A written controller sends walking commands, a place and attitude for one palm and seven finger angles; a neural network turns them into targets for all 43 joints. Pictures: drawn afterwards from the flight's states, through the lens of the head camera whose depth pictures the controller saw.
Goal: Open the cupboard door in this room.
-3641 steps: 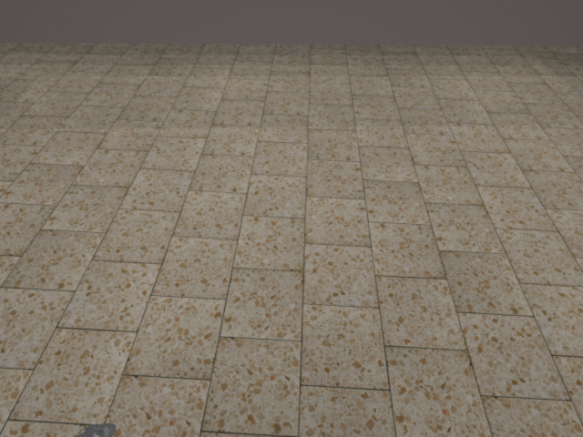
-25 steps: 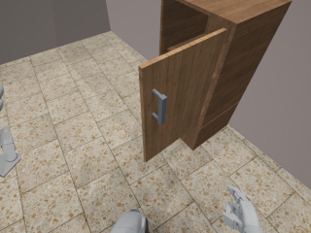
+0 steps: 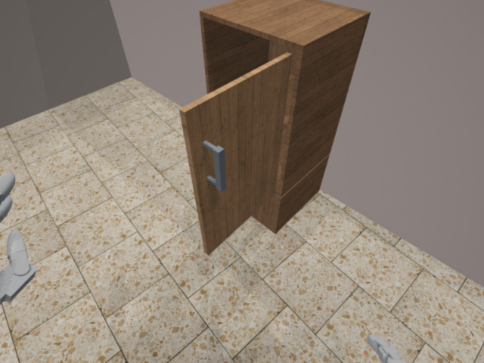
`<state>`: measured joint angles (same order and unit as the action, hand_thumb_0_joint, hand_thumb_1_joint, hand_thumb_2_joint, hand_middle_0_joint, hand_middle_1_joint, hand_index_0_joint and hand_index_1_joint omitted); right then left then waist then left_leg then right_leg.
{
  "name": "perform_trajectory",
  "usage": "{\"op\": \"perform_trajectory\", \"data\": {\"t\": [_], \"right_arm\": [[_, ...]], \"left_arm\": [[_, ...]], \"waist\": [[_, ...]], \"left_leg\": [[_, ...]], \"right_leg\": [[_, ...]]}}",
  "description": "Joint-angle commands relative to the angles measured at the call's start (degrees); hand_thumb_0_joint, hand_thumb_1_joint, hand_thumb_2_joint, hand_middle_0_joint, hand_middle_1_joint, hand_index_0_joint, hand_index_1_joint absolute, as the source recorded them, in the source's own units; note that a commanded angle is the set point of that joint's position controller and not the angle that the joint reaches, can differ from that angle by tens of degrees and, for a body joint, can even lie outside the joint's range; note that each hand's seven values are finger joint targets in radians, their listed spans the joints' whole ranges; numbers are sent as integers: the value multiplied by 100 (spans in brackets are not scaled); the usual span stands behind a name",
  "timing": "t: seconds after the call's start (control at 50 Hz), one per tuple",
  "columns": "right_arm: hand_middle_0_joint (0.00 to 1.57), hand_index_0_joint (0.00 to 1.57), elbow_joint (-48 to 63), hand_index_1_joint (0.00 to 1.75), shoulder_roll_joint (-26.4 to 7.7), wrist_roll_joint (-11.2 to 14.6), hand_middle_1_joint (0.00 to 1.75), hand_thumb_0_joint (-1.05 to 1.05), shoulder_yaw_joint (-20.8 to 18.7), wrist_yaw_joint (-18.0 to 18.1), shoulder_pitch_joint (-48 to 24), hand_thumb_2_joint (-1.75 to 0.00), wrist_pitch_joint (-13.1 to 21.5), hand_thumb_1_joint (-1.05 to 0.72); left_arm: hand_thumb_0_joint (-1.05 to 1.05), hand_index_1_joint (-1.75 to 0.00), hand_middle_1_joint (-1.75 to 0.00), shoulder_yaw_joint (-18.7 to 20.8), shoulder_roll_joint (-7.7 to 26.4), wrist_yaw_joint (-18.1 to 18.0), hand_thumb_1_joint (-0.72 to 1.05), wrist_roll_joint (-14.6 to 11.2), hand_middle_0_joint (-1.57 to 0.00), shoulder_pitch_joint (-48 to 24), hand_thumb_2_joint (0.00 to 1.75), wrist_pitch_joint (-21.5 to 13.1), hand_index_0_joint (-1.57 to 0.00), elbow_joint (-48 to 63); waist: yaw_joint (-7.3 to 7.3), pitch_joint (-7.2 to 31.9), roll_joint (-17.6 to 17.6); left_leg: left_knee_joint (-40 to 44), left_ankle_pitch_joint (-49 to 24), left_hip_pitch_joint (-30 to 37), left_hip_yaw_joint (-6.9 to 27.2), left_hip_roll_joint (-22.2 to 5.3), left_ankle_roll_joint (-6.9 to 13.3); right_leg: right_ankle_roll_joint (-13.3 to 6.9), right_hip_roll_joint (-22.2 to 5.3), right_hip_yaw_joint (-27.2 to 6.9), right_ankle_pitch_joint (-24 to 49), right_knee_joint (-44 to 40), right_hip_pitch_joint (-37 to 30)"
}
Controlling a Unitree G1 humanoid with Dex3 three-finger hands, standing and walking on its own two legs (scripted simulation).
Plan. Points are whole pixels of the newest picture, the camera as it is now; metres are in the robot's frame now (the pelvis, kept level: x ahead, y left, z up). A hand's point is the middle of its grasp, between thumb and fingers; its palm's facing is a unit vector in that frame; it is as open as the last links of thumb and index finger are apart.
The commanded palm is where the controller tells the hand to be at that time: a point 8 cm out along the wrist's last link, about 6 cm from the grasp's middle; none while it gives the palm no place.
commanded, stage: stop stepping back and stand still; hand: left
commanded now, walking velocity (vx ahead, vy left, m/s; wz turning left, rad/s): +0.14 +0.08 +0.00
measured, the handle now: (214, 166) +0.58 +0.11 -0.03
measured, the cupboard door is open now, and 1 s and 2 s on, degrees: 91 91 91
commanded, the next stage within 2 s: let the arm hang, fingers relaxed in 0.24 s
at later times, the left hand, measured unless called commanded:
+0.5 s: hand (95, 341) +0.17 +0.26 -0.06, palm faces +0.12 -0.90 -0.41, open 7.4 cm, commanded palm none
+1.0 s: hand out of the picture -0.09 +0.19 -0.17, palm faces +0.08 -0.98 -0.20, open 7.3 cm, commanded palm none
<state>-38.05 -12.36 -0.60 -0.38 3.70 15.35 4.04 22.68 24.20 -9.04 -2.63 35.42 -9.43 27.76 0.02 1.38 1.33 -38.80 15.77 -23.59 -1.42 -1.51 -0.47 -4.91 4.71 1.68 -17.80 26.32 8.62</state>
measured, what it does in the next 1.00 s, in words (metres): stands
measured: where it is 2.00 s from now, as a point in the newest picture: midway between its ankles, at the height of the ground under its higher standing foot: outside the picture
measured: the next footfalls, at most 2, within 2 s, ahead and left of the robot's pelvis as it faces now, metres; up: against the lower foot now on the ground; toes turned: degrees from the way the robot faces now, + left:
none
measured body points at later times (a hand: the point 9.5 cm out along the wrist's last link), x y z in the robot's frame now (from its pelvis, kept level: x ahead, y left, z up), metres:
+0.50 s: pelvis -0.01 +0.02 -0.01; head -0.01 -0.01 +0.44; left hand +0.16 +0.31 -0.03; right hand +0.15 -0.22 -0.14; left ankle +0.03 +0.13 -0.74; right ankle -0.04 -0.07 -0.74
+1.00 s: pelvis -0.02 +0.02 +0.01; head +0.00 +0.01 +0.45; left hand -0.10 +0.24 -0.15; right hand -0.04 -0.19 -0.16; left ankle +0.03 +0.13 -0.74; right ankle -0.04 -0.07 -0.74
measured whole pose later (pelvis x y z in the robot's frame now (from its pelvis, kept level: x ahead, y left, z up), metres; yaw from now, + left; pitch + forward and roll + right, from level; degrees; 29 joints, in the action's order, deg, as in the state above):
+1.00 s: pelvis -0.02 +0.02 +0.01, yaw +2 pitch -2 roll -1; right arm -65.1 -7.6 -1.5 0.3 2.0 17.9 -2.1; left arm 0.0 7.9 -1.6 0.5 21.2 0.7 -67.7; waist 0.0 -3.9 1.9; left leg -24.5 8.2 -14.3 -1.1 0.2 1.3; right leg -2.8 2.4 3.4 -15.3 23.3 6.1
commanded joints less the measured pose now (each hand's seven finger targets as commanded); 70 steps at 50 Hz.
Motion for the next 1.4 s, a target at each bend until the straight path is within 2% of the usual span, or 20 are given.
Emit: {"op": "perform_trajectory", "data": {"t": [0.0, 0.06, 0.1, 0.14, 0.18, 0.3, 0.32, 0.34, 0.36, 0.4, 0.44, 0.48, 0.54, 0.64, 0.68, 0.84, 1.0, 1.06, 1.3, 1.38], "right_arm": [[20, 20, 846, 30, -593, 61, 30, 0, -169, 125, -722, -90, 482, -90], [20, 20, 890, 30, -733, 57, 30, 0, -253, 158, -786, -90, 575, -90], [20, 20, 937, 30, -732, 60, 30, 0, -241, 132, -728, -90, 559, -90], [20, 20, 945, 30, -657, 45, 30, 0, -158, 98, -688, -90, 544, -90], [20, 20, 967, 30, -663, 60, 30, 0, -191, 89, -718, -90, 549, -90], [20, 20, 1030, 30, -644, 79, 30, 0, -210, 52, -663, -90, 497, -90], [20, 20, -218, 30, -1442, 90, 30, 0, -399, -438, -974, -90, 640, -90], [20, 20, -282, 30, -1111, 61, 30, 0, -420, -412, -508, -90, 303, -90], [20, 20, -321, 30, -1050, -12, 30, 0, -390, -373, -407, -90, 206, -90], [20, 20, -288, 30, -1033, -51, 30, 0, -255, -330, -460, -90, 5, -90], [20, 20, -402, 30, -1040, -73, 30, 0, -236, -293, -599, -90, -121, -90], [20, 20, -656, 30, -872, -114, 30, 0, -180, -284, -631, -90, -285, -90], [20, 20, -1086, 30, -656, -139, 30, 0, -60, -266, -606, -90, -419, -90], [20, 20, -1690, 30, -376, -110, 30, 0, -37, -176, -365, -90, -453, -90], [20, 20, -1869, 30, -343, -80, 30, 0, -49, -146, -152, -90, -465, -90], [20, 20, -2387, 30, -190, -58, 30, 0, -47, -106, 346, -90, -496, -90], [20, 20, -2584, 30, 18, -77, 30, 0, -29, -124, 619, -90, -507, -90], [20, 20, -2611, 30, 73, -76, 30, 0, -28, -123, 654, -90, -499, -90], [20, 20, -2622, 30, 206, -88, 30, 0, -31, -113, 697, -90, -450, -90], [20, 20, -2590, 30, 185, -81, 30, 0, -45, -110, 683, -90, -439, -90]], "left_arm": [[0, -30, -30, 690, 982, -196, 90, 31, -20, -986, 90, -403, -20, 513], [0, -30, -30, 679, 1071, -174, 90, 34, -20, -1140, 90, -487, -20, 762], [0, -30, -30, 724, 1024, -131, 90, 42, -20, -819, 90, -520, -20, 750], [0, -30, -30, 850, 1111, -114, 90, 53, -20, -710, 90, -590, -20, 978], [0, -30, -30, 858, 1071, -109, 90, 43, -20, -598, 90, -626, -20, 1001], [0, -30, -30, 853, 952, -102, 90, -44, -20, -199, 90, -573, -20, 825], [0, -30, -30, -1633, -196, 715, 90, 505, -20, -865, 90, 382, -20, -3430], [0, -30, -30, -1606, -467, 850, 90, 418, -20, -848, 90, 815, -20, -3643], [0, -30, -30, -1715, -624, 877, 90, 444, -20, -1019, 90, 877, -20, -3841], [0, -30, -30, -1731, -437, 898, 90, 445, -20, -1387, 90, 884, -20, -4383], [0, -30, -30, -1743, -291, 874, 90, 448, -20, -1797, 90, 864, -20, -5108], [0, -30, -30, -1852, -349, 819, 90, 411, -20, -2092, 90, 925, -20, -5902], [0, -30, -30, -1990, -483, 756, 90, 359, -20, -2148, 90, 974, -20, -6960], [0, -30, -30, -2000, -723, 742, 90, 320, -20, -1768, 90, 937, -20, -8221], [0, -30, -30, -2045, -772, 740, 90, 308, -20, -1717, 90, 913, -20, -8506], [0, -30, -30, -2165, -1023, 710, 90, 284, -20, -1389, 90, 914, -20, -9210], [0, -30, -30, -2177, -1162, 664, 90, 288, -20, -1211, 90, 909, -20, -9348], [0, -30, -30, -2165, -1210, 650, 90, 288, -20, -1160, 90, 906, -20, -9351], [0, -30, -30, -2129, -1294, 648, 90, 287, -20, -1252, 90, 886, -20, -9257], [0, -30, -30, -2131, -1302, 650, 90, 288, -20, -1247, 90, 863, -20, -9245]], "waist": [[-80, -224, -527], [-25, -240, -158], [-9, -231, 193], [-21, -120, 408], [-24, -28, 198], [-49, 360, 171], [-225, 118, 163], [-114, 407, 133], [-66, 497, -136], [-6, 440, -831], [-14, 349, -1625], [-80, 42, -1149], [-51, -85, 13], [-10, -159, 971], [-43, -131, 542], [-65, -606, -129], [-63, -834, -266], [-34, -858, -111], [-35, -947, 54], [-49, -779, -91]], "left_leg": [[419, 113, 217, -49, -88, 154], [1207, -583, 1224, 123, -198, 292], [1208, -1125, 1313, 357, -410, 377], [1432, -1436, 1097, 599, -509, 377], [1374, -1425, 1045, 553, -508, 327], [1259, -1616, 1337, 318, -412, 198], [481, -2351, 801, 387, -539, 259], [632, -2234, 1002, 319, -504, 245], [610, -2172, 942, 425, -576, 327], [700, -1968, 635, 747, -587, 503], [571, -1758, 740, 600, -355, 398], [682, -1501, 978, 504, -213, 293], [1274, -1547, 1139, 647, -336, 302], [1649, -856, 1132, 688, -360, 296], [1613, -934, 1260, 665, -391, 293], [1822, -543, 1293, 631, -397, 299], [1864, -332, 1123, 548, -348, 289], [1854, -305, 1076, 550, -339, 288], [1911, -388, 944, 572, -335, 281], [1832, -619, 1112, 541, -334, 277]], "right_leg": [[-223, -1694, -1440, 839, -751, 252], [201, -1236, -986, 891, -413, 628], [412, -937, -847, 1140, -299, 670], [428, -740, -548, 1120, -158, 435], [426, -746, -617, 1216, -285, 298], [409, -778, -729, 1689, -438, 222], [314, -1138, -190, 2519, 509, 636], [259, -1039, -443, 2121, 482, 654], [248, -965, -346, 1803, 535, 690], [229, -922, -345, 1573, 430, 437], [108, -1146, -579, 2016, 131, 378], [1, -1264, -689, 1761, -67, 651], [168, -1015, -608, 1046, -222, 438], [101, -980, -582, 670, -682, 92], [98, -994, -566, 769, -824, 47], [93, -975, -484, 253, -1009, 361], [95, -973, -531, -141, -1009, 586], [98, -959, -523, -169, -967, 622], [115, -959, -509, 111, -890, 560], [125, -982, -509, 270, -908, 493]]}}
